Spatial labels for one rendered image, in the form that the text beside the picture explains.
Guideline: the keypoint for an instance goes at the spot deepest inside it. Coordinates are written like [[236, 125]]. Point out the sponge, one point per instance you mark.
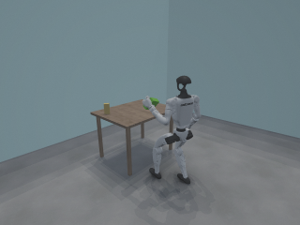
[[154, 102]]

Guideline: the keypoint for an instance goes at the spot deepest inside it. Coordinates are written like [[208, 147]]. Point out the robot right upper arm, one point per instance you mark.
[[196, 107]]

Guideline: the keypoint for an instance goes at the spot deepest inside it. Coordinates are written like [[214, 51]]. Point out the robot right forearm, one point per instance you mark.
[[193, 121]]

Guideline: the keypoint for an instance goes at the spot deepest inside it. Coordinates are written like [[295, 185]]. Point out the robot left foot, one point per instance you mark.
[[157, 175]]

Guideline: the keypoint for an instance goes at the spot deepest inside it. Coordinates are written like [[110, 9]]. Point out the table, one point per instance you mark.
[[128, 115]]

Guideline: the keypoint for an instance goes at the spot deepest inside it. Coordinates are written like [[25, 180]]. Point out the robot left upper arm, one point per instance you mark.
[[169, 109]]

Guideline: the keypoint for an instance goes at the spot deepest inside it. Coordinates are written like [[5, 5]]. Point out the humanoid robot head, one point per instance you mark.
[[183, 92]]

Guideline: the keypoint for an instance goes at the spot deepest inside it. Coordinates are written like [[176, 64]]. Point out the robot left forearm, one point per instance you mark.
[[158, 116]]

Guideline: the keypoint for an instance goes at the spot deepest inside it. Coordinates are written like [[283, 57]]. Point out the robot left hand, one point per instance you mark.
[[146, 103]]

